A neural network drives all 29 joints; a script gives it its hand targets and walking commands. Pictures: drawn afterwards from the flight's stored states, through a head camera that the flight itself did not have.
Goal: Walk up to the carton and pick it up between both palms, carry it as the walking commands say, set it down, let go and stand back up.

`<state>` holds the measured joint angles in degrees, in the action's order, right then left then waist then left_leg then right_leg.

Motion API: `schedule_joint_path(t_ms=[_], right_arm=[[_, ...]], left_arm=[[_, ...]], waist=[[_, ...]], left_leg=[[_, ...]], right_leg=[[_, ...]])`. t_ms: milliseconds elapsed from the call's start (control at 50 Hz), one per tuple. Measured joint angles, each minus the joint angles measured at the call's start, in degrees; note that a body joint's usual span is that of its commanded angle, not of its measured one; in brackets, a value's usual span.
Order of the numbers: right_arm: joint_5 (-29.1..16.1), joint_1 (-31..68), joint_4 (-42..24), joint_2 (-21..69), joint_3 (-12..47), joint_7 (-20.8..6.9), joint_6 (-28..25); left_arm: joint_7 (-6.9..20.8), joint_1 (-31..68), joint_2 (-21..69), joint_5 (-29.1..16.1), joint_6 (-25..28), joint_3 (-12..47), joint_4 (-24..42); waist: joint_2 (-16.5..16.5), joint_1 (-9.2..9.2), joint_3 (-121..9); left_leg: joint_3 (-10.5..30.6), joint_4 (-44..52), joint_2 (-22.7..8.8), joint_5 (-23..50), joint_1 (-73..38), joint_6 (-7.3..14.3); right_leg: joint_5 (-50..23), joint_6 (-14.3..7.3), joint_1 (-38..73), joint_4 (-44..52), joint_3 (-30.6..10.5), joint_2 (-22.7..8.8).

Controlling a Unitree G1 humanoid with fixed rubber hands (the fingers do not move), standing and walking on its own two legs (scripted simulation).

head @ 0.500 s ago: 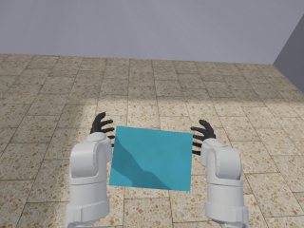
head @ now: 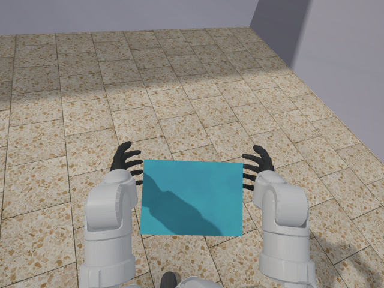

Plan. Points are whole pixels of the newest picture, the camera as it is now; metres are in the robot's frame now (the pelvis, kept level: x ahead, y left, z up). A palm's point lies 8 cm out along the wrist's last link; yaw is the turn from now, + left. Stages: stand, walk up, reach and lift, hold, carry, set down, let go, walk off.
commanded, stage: carry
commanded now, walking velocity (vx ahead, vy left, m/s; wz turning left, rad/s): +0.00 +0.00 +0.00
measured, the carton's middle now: (190, 192) +0.34 +0.01 -0.05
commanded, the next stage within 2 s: none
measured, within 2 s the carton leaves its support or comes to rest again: neither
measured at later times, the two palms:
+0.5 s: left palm (240, 204) +0.27 -0.07 +0.07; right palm out of the picture +0.21 -0.34 +0.07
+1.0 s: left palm (262, 231) +0.21 -0.09 +0.10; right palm out of the picture +0.17 -0.37 +0.10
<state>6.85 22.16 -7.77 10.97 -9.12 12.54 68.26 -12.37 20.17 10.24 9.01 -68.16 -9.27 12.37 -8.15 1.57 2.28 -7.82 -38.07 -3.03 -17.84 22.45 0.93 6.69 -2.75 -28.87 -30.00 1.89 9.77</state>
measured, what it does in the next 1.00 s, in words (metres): steps to the right: right foot, then left foot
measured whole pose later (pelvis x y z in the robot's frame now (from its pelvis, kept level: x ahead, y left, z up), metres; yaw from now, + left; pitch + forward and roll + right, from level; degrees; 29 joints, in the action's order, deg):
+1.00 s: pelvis -0.10 -0.18 +0.01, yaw -8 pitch +2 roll +1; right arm 7.8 20.6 -3.2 10.3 -10.1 13.9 68.0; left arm -16.0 21.4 10.6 6.2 -70.3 -10.7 3.4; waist -0.9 -1.1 -5.3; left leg -5.8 -33.1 -1.8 -13.1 20.7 0.5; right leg 0.9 -4.3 -26.2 -25.9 7.0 0.2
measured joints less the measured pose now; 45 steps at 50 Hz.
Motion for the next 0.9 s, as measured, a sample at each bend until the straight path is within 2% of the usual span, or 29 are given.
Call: schedule_joint_path(t_ms=[20,40,80,120,180,220,260,280,300,320,360,400,460,500,560,600,640,680,700,720,760,800,860,900], right_arm=[[1.1,-0.1,1.8,-0.1,0.0,-1.4,0.3],[2.0,-0.4,3.0,-0.2,-0.4,-2.6,0.6],[2.2,-2.1,2.9,-0.8,-0.7,-3.8,1.2],[1.4,-2.8,1.6,-1.0,-0.7,-3.5,1.4],[1.1,-2.2,0.2,-0.8,-0.1,-2.5,0.5],[2.0,-1.4,0.7,-0.5,0.2,-2.5,0.3],[3.3,-0.7,1.8,-0.3,0.0,-2.8,0.8],[3.7,-0.5,2.1,-0.2,-0.3,-3.0,1.2],[4.2,-0.6,2.1,-0.4,-1.0,-3.4,1.3],[4.3,-1.6,1.9,-0.7,-1.9,-3.5,1.1],[3.6,-4.4,1.7,-1.6,-2.8,-3.1,1.1],[0.8,-5.4,0.9,-1.8,-2.0,0.4,2.5],[-2.4,-4.3,-1.5,-1.5,-0.5,4.6,3.0],[-3.4,-3.1,-3.1,-1.2,-0.4,5.5,2.1],[-3.9,-0.8,-5.4,-0.4,-1.0,6.1,1.5],[-2.5,0.0,-3.8,0.0,-0.9,4.5,0.3],[-0.8,0.2,0.1,0.1,-0.4,3.1,0.1],[0.3,-0.1,3.6,-0.1,0.3,2.1,1.0],[0.6,-0.4,4.7,-0.2,0.7,1.6,1.4],[0.9,-0.7,5.1,-0.3,1.0,1.1,1.8],[1.8,-0.7,5.8,-0.3,1.0,-0.2,1.5],[2.9,-0.8,7.1,-0.4,0.5,-1.3,0.8],[4.3,-2.1,8.5,-0.8,-0.1,-3.1,0.2],[4.0,-2.7,8.4,-1.0,-0.5,-2.8,0.3]], left_arm=[[-0.6,-1.6,-0.5,-0.7,-0.5,0.6,-0.4],[-1.9,-3.0,-0.9,-1.7,-1.1,1.8,-0.9],[-4.7,-4.3,-1.3,-4.0,-2.1,3.9,-1.0],[-5.9,-3.1,-1.1,-5.0,-2.9,3.6,-0.7],[-4.1,-0.3,-0.1,-3.6,-2.5,1.0,-0.5],[-2.7,0.9,0.2,-2.5,-1.9,-0.6,-1.5],[-1.9,1.2,0.4,-1.9,-1.7,-1.3,-2.9],[-2.0,1.3,0.4,-1.9,-1.7,-1.3,-3.5],[-2.3,1.0,0.4,-2.3,-1.4,-0.5,-4.6],[-2.7,0.5,0.2,-2.7,-1.0,1.0,-6.4],[-2.2,-0.3,-0.1,-2.9,-1.3,3.6,-10.2],[-1.4,-1.0,-0.3,-2.7,-2.0,3.8,-11.2],[0.1,-0.6,-0.2,-2.3,-2.1,1.5,-8.2],[0.7,-0.1,0.0,-1.7,-1.6,0.7,-5.4],[1.9,1.0,0.4,-0.6,-0.8,-0.1,-2.3],[2.4,0.6,0.3,0.3,-0.2,-0.2,-1.9],[2.8,-1.2,-0.4,1.2,-0.7,0.1,-3.0],[1.8,-4.0,-1.2,0.5,-1.9,1.3,-3.9],[0.4,-5.1,-1.5,-0.4,-2.8,1.8,-3.7],[-1.4,-5.6,-1.6,-1.7,-3.8,2.1,-3.1],[-3.2,-5.2,-1.5,-3.1,-4.6,1.7,-3.1],[-4.0,-4.2,-1.3,-3.5,-4.4,1.3,-4.8],[-5.6,-2.2,-0.8,-4.0,-4.9,0.9,-8.1],[-6.3,-0.4,-0.2,-4.0,-5.1,0.0,-9.9]], waist=[[1.0,0.13,-1.1],[3.7,-0.28,-2.1],[7.9,-0.07,-3.7],[9.5,0.67,-4.3],[9.6,0.91,-5.5],[9.0,0.6,-6.3],[8.5,0.39,-6.9],[8.2,0.2,-6.9],[9.7,-0.26,-6.5],[11.7,-1.2,-6.0],[12.2,-2.34,-5.9],[11.3,-3.0,-4.6],[11.2,-4.99,-1.9],[11.1,-5.44,-0.9],[10.3,-5.06,-1.3],[7.5,-4.26,-2.3],[4.9,-3.2,-4.5],[5.2,-2.38,-7.8],[5.3,-1.86,-8.9],[5.3,-1.4,-9.6],[5.2,-0.48,-10.1],[6.4,0.03,-10.8],[7.3,0.1,-11.7],[7.1,-0.08,-10.9]], left_leg=[[0.0,1.3,-1.9,1.0,-0.8,-0.1],[1.0,1.9,-4.2,1.3,-1.1,-0.4],[1.9,4.5,-7.4,2.4,-2.3,-1.7],[1.3,7.0,-9.3,4.0,-3.7,-3.3],[0.5,7.2,-11.2,4.7,-3.1,-5.0],[0.3,6.0,-12.1,4.5,-2.2,-6.3],[0.0,3.9,-13.2,3.7,-1.3,-7.9],[0.0,2.0,-13.6,3.0,-0.6,-8.7],[1.0,-0.2,-14.8,2.0,0.4,-8.8],[3.0,-2.3,-15.2,-0.8,1.4,-8.2],[4.1,-7.6,-11.6,-11.3,3.7,-7.5],[4.0,-12.9,-7.4,-15.9,4.9,-7.3],[3.0,-16.2,-3.3,-13.4,6.7,-6.6],[2.5,-14.7,-1.6,-11.9,6.8,-5.8],[2.3,-5.9,0.3,-8.5,3.5,-3.7],[2.1,1.3,1.5,2.6,0.8,-0.8],[1.5,4.7,2.0,4.9,-1.2,0.1],[1.6,6.4,0.8,4.1,-2.1,-0.1],[1.6,7.3,0.4,4.3,-2.7,-0.6],[1.5,7.8,0.2,4.8,-3.2,-1.1],[1.6,6.9,0.3,4.9,-3.5,-1.7],[1.8,5.7,-0.3,3.8,-3.0,-1.8],[2.5,4.7,-0.3,-2.1,-1.6,-1.2],[2.4,3.7,0.1,-3.4,-1.1,-0.4]], right_leg=[[7.2,2.5,-1.2,-5.9,0.9,0.7],[11.7,3.8,-2.7,-14.1,2.3,0.9],[13.6,4.9,-4.5,-26.7,1.9,-1.2],[13.5,5.3,-4.2,-31.1,-0.9,-4.7],[15.7,6.6,-1.7,-24.9,-3.6,-10.0],[17.9,7.2,1.1,-16.7,-3.8,-12.0],[15.0,7.5,4.6,-7.1,-1.8,-12.9],[10.8,7.6,6.4,-2.5,-0.6,-13.0],[5.2,7.0,6.4,-2.2,0.2,-12.0],[4.4,6.1,6.1,-3.8,1.4,-11.1],[6.3,4.6,4.9,-6.0,1.7,-12.0],[6.6,3.6,4.0,-5.9,0.3,-12.4],[4.4,2.7,3.0,-4.6,0.1,-11.7],[3.3,1.7,2.1,-4.2,0.6,-10.7],[2.4,0.6,0.9,-4.2,1.9,-9.3],[2.2,0.1,0.9,-4.3,1.8,-9.5],[2.3,0.3,2.1,-2.7,1.5,-9.9],[5.3,1.1,3.3,-0.9,2.7,-9.5],[5.0,1.0,4.0,0.2,3.2,-9.3],[3.2,0.7,4.7,1.1,3.5,-9.4],[-1.6,-0.5,5.2,1.4,3.8,-9.7],[-0.7,-1.4,5.4,1.3,4.0,-9.0],[2.4,-0.5,4.9,2.7,3.9,-8.5],[3.2,0.2,4.9,4.8,3.9,-8.3]])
